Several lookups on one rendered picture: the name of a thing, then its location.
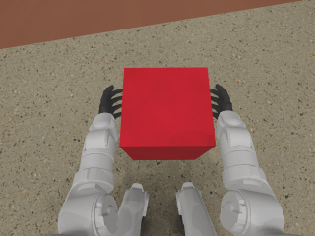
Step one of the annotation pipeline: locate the left robot hand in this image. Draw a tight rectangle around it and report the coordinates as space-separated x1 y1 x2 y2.
98 85 123 119

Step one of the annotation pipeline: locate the carton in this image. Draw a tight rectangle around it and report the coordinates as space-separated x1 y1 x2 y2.
119 67 216 160

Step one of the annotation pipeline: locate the left robot upper arm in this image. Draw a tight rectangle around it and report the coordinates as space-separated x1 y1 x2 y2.
42 192 120 236

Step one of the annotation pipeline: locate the left robot forearm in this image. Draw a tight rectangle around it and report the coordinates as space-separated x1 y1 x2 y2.
57 112 119 231

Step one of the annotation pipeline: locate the right robot forearm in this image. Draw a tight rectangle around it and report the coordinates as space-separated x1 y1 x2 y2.
216 110 284 219

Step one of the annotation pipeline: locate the robot right thigh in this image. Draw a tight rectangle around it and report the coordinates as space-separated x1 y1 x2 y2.
175 186 217 236

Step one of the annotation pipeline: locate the right robot upper arm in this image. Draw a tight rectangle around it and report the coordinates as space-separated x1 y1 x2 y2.
220 188 303 236

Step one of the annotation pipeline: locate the right robot hand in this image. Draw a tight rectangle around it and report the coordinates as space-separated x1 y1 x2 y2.
210 84 233 120

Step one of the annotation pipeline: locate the robot left shin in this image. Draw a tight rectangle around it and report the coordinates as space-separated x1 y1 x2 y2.
124 183 144 196

